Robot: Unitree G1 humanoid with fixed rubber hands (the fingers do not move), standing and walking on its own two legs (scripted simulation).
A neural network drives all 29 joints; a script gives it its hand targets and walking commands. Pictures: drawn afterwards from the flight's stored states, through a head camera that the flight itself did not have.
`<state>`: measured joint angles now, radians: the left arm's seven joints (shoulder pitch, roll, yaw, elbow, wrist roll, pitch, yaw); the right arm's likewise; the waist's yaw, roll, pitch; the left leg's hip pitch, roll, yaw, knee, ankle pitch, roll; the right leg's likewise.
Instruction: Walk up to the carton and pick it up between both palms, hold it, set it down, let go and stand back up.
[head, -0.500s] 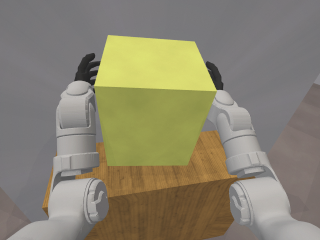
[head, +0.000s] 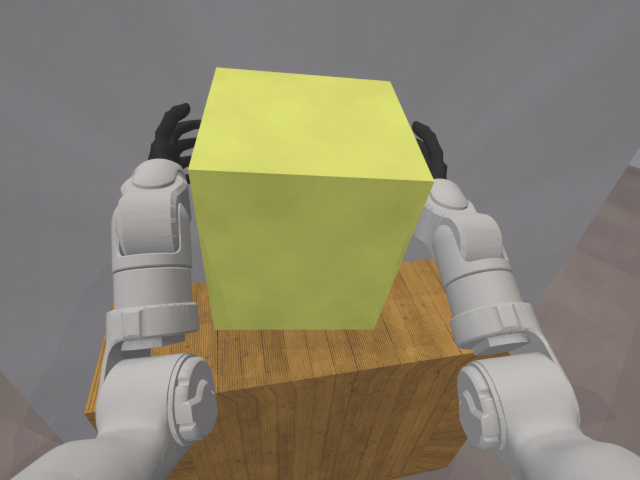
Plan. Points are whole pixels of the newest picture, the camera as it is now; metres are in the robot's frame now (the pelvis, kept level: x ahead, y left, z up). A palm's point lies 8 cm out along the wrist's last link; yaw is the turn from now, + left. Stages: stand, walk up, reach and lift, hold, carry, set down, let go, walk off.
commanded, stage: hold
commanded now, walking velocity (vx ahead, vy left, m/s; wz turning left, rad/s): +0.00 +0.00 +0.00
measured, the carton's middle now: (300, 207) +0.38 +0.00 +0.19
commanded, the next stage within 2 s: none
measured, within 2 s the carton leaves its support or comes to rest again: neither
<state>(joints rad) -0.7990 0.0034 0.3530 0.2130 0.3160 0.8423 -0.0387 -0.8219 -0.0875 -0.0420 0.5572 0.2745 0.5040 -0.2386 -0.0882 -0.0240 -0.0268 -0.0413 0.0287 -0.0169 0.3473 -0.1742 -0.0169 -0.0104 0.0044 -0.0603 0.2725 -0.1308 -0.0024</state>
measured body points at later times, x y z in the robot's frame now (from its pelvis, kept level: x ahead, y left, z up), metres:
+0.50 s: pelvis +0.00 +0.00 +0.00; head -0.07 +0.02 +0.44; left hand +0.38 +0.15 +0.25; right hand +0.38 -0.15 +0.23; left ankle +0.02 +0.13 -0.75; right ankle +0.02 -0.12 -0.75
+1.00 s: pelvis +0.00 +0.00 +0.00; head -0.07 +0.02 +0.44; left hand +0.38 +0.15 +0.25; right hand +0.38 -0.15 +0.23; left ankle +0.02 +0.13 -0.75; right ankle +0.02 -0.12 -0.75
